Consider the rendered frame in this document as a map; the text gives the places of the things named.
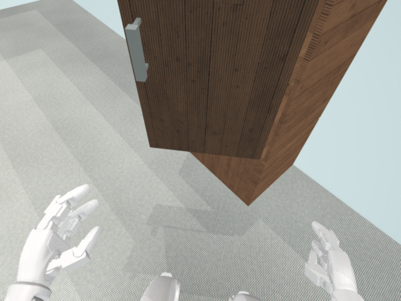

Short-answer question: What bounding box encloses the handle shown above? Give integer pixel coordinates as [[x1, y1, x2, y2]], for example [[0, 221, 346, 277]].
[[125, 18, 148, 82]]

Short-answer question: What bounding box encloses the cupboard door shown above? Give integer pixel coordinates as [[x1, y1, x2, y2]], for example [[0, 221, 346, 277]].
[[117, 0, 320, 160]]

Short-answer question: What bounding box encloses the robot left thigh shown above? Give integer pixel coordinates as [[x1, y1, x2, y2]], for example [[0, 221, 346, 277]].
[[140, 276, 180, 301]]

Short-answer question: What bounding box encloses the robot left forearm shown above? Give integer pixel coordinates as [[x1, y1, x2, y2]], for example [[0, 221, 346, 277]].
[[4, 282, 52, 301]]

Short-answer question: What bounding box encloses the robot right hand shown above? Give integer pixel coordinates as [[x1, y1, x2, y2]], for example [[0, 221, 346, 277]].
[[305, 221, 357, 294]]

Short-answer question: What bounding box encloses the robot left hand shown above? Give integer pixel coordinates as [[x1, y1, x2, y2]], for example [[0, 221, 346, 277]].
[[17, 184, 102, 287]]

